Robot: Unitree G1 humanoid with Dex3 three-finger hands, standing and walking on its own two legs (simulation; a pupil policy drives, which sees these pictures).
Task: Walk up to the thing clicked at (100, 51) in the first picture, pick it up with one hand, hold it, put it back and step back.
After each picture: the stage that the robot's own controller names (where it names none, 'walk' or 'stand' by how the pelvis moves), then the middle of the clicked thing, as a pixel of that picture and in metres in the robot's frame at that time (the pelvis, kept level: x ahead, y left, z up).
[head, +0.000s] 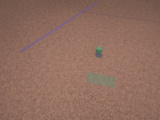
stand; (98, 52) +1.31 -0.21 -0.72
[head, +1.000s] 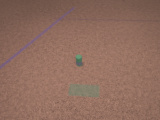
walk; (79, 60) +1.19 +0.13 -0.70
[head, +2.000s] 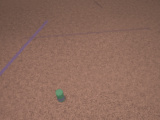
walk; (60, 95) +0.74 +0.25 -0.72
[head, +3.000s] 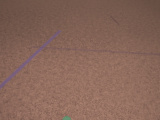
stand; out of the picture +0.52 +0.13 -0.70
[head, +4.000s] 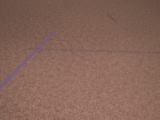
stand; out of the picture +0.47 +0.14 -0.72
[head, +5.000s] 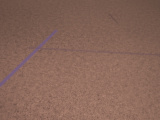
stand; out of the picture +0.45 +0.13 -0.71
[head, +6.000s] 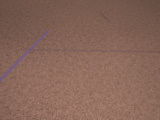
stand; out of the picture +0.45 +0.19 -0.72
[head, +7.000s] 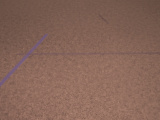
stand; out of the picture +0.41 +0.19 -0.72
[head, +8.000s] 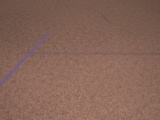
stand; out of the picture +0.41 +0.19 -0.72
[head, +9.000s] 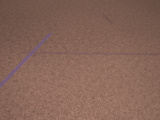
stand; out of the picture +0.42 +0.19 -0.72
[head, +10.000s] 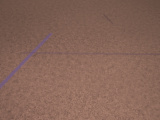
stand; out of the picture +0.41 +0.19 -0.72
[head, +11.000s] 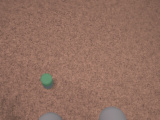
go down; (47, 81) +0.48 +0.16 -0.49
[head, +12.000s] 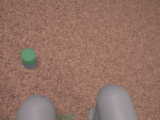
go down; (29, 59) +0.52 +0.17 -0.34
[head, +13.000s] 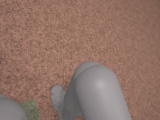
close in; out of the picture +0.52 +0.22 -0.25
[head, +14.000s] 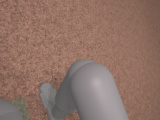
close; out of the picture +0.51 +0.24 -0.25
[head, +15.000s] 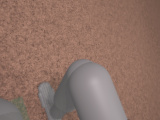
close; out of the picture +0.50 +0.22 -0.26
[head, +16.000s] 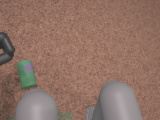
lift; (26, 74) +0.43 +0.16 -0.33
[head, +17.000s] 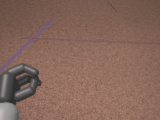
close; out of the picture +0.36 +0.18 -0.66
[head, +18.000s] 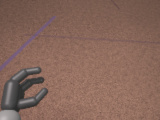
close; out of the picture +0.35 +0.22 -0.69
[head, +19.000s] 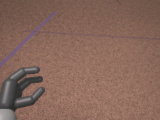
close; out of the picture +0.34 +0.25 -0.68
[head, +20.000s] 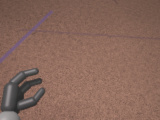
stand; out of the picture +0.33 +0.27 -0.69
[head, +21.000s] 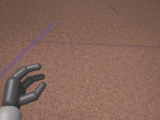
stand; out of the picture +0.32 +0.28 -0.70
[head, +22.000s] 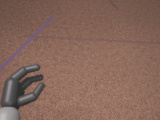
stand; out of the picture +0.32 +0.29 -0.69
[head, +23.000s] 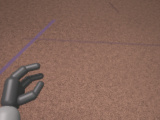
close; out of the picture +0.32 +0.30 -0.69
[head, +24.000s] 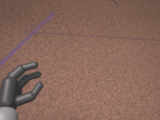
close; out of the picture +0.33 +0.30 -0.68
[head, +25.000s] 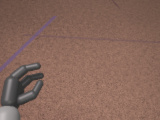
close; out of the picture +0.32 +0.31 -0.69
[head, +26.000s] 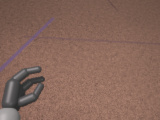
close; out of the picture +0.33 +0.31 -0.69
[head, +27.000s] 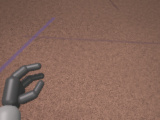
close; out of the picture +0.32 +0.32 -0.69
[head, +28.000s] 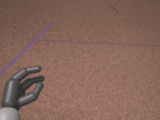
close; out of the picture +0.32 +0.32 -0.70
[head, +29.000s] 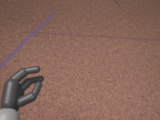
close; out of the picture +0.33 +0.33 -0.69
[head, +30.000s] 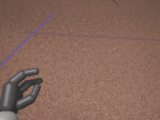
close; out of the picture +0.32 +0.34 -0.69
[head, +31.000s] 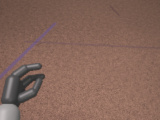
close; out of the picture +0.31 +0.33 -0.70
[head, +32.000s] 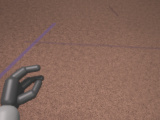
close; out of the picture +0.32 +0.34 -0.70
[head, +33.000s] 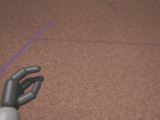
close; out of the picture +0.32 +0.35 -0.70
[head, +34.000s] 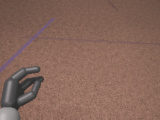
close; out of the picture +0.32 +0.35 -0.70
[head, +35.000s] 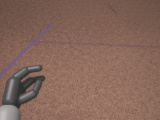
close; out of the picture +0.31 +0.36 -0.70
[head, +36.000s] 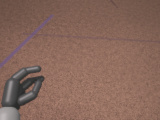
close; out of the picture +0.32 +0.36 -0.70
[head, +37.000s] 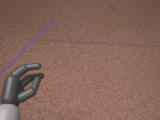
close; out of the picture +0.31 +0.37 -0.70
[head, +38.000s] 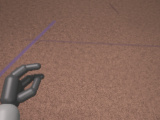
close; out of the picture +0.31 +0.37 -0.70
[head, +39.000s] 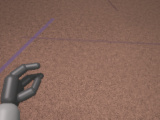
close; out of the picture +0.31 +0.38 -0.70
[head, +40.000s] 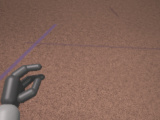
close; out of the picture +0.31 +0.38 -0.71
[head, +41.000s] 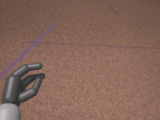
close; out of the picture +0.30 +0.38 -0.70
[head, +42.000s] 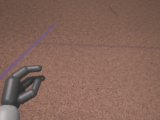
close; out of the picture +0.31 +0.39 -0.70
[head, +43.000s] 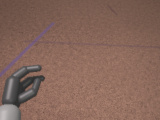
close; out of the picture +0.31 +0.40 -0.70
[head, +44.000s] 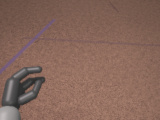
close; out of the picture +0.30 +0.40 -0.70
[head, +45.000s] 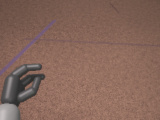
close; out of the picture +0.30 +0.40 -0.70
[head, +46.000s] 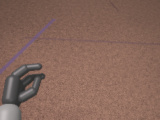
close; out of the picture +0.31 +0.41 -0.70
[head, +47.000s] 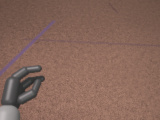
close; out of the picture +0.31 +0.41 -0.70
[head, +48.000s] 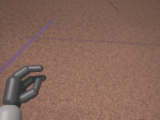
close; out of the picture +0.30 +0.42 -0.70
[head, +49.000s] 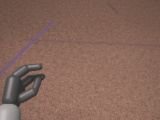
close; out of the picture +0.30 +0.43 -0.70
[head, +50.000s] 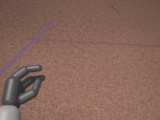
close; out of the picture +0.30 +0.43 -0.70
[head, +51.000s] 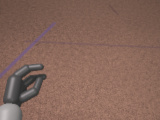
close; out of the picture +0.30 +0.44 -0.70
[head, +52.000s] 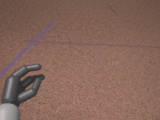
close; out of the picture +0.30 +0.44 -0.71
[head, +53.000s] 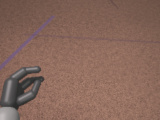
close; out of the picture +0.30 +0.44 -0.70
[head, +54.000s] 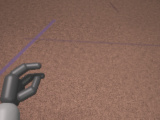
close; out of the picture +0.29 +0.45 -0.70
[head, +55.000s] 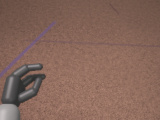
close; out of the picture +0.30 +0.46 -0.70
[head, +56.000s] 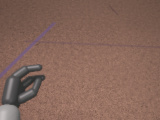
close; out of the picture +0.30 +0.46 -0.70
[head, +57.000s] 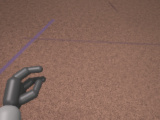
close; out of the picture +0.30 +0.46 -0.70
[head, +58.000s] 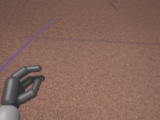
close; out of the picture +0.30 +0.47 -0.70
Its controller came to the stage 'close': yes
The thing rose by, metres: 0.01
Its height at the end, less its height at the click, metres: -0.02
